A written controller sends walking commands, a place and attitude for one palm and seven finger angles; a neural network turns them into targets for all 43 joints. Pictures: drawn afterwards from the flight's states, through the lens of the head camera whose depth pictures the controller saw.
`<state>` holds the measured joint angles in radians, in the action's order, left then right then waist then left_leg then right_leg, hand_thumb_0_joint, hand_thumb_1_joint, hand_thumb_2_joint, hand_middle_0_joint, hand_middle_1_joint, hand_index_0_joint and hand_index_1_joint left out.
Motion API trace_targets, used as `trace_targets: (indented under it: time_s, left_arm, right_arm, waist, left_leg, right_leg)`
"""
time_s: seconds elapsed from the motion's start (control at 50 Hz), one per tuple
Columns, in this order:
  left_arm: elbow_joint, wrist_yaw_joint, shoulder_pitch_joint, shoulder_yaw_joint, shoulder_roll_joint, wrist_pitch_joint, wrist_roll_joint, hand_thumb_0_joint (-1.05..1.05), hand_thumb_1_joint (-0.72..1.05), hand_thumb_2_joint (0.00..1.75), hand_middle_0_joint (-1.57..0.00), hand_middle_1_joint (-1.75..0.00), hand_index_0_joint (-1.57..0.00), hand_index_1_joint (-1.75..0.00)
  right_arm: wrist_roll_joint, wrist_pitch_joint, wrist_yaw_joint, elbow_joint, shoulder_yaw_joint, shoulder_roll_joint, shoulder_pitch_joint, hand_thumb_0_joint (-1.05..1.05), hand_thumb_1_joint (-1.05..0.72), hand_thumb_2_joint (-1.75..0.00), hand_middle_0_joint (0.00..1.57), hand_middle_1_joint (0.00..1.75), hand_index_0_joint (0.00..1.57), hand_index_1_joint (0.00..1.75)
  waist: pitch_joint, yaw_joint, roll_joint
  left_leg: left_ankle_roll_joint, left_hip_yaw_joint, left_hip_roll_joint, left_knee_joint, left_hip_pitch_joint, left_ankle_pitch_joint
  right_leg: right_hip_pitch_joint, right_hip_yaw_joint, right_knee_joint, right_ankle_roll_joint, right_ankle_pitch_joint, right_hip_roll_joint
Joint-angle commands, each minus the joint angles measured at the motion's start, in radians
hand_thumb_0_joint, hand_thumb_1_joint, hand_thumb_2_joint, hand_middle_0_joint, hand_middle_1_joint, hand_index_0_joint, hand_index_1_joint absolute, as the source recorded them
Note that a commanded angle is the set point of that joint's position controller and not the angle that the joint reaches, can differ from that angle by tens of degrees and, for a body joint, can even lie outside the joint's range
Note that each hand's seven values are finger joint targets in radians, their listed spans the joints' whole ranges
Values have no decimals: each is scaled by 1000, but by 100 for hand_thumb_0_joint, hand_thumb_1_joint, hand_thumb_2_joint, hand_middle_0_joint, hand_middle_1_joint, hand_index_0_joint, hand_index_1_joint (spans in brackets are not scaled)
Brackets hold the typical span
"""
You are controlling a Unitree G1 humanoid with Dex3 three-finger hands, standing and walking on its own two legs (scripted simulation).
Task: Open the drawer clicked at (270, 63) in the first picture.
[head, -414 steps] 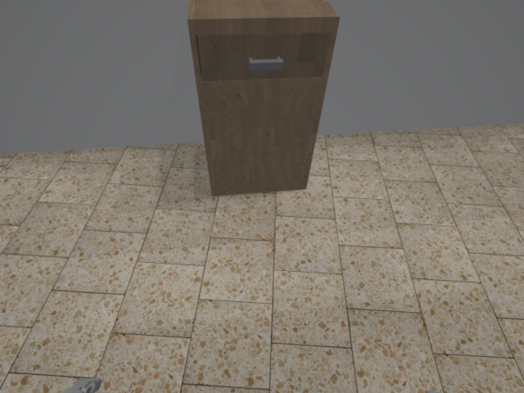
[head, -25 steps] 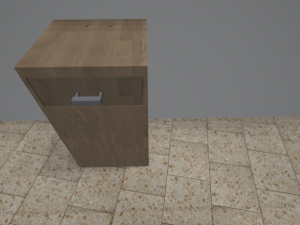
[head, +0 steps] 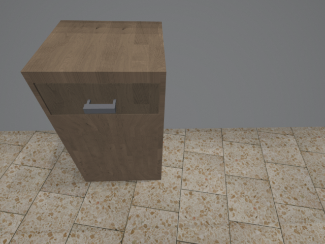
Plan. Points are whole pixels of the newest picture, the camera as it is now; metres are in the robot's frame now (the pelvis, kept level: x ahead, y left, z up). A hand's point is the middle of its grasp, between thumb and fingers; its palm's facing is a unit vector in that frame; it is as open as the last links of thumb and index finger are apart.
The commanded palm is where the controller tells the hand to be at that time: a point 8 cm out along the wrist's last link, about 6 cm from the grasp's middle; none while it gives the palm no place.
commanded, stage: come to a stop and stand still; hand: left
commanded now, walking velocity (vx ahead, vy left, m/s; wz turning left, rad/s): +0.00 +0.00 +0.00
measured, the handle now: (101, 105) +0.60 +0.28 -0.06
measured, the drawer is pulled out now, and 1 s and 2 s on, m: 0.00 0.00 0.00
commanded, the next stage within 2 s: look again from close up in 0.68 s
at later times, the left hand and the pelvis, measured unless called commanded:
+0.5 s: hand out of the picture +0.01 +0.19 -0.18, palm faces +0.05 -0.99 -0.17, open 7.3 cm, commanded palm none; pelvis +0.02 +0.03 +0.00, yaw +0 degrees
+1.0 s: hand out of the picture +0.04 +0.21 -0.18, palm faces +0.02 -0.98 -0.20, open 7.3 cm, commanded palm none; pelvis +0.03 +0.04 -0.01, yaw +0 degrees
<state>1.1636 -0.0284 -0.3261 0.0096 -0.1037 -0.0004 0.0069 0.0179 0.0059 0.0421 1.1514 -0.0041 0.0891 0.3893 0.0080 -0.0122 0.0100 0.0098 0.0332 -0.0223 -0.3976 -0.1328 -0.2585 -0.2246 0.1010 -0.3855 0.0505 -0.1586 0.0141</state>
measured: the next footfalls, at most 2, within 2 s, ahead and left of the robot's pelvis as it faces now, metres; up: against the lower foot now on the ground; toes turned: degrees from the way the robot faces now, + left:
none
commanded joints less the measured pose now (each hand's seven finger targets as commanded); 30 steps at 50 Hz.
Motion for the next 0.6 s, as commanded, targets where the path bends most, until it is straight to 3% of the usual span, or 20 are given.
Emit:
trace_targets:
  time_s: [0.0,0.26,0.58]
  left_arm:
    - [-26,-7,-63,11,-81,16,1,0,90,90,-20,-30,-20,-30]
    - [-25,-11,-60,3,-84,22,3,0,90,90,-20,-30,-20,-30]
    - [-32,-10,-33,5,-116,21,2,0,90,90,-20,-30,-20,-30]
  right_arm:
    - [-5,14,6,-16,9,88,77,0,-90,-90,20,30,20,30]
    - [-9,30,9,-18,8,104,46,0,-90,-90,20,30,20,30]
    - [-10,33,11,-22,7,136,19,0,-90,-90,20,30,20,30]
  waist:
    - [95,0,-39]
    - [67,4,-25]
    - [56,5,-24]
  left_leg:
    - [-37,-83,-82,117,-129,-29]
    - [-42,-84,-94,112,-71,128]
    - [-41,-78,-94,103,-19,246]
  right_leg:
    - [27,-139,72,-18,-55,-112]
    - [59,-119,28,-23,89,-120]
    - [89,-114,20,-23,152,-127]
